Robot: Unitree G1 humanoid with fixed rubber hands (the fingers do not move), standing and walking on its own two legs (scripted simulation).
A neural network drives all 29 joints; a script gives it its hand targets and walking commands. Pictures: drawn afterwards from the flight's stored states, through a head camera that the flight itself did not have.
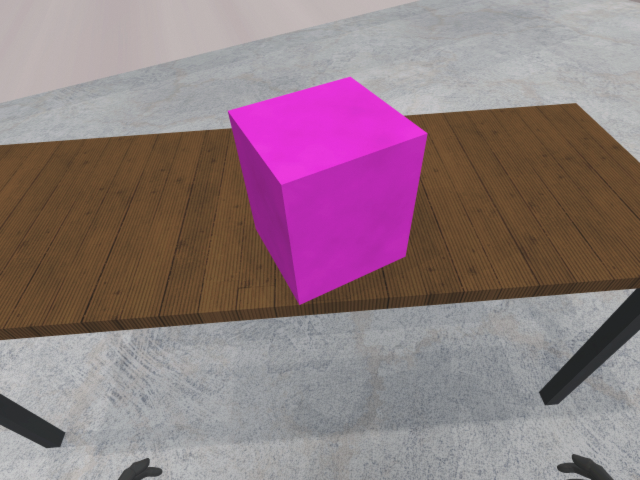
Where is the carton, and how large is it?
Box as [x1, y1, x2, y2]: [228, 77, 427, 304]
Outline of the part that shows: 351,77 343,78 228,111 255,227 299,304 405,256 427,133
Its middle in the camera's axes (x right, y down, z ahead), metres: +0.00 -0.08 +0.63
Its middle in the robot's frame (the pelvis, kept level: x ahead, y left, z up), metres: +0.55 +0.01 +0.07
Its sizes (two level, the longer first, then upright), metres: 0.210 0.200 0.250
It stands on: a table, 0.69 m high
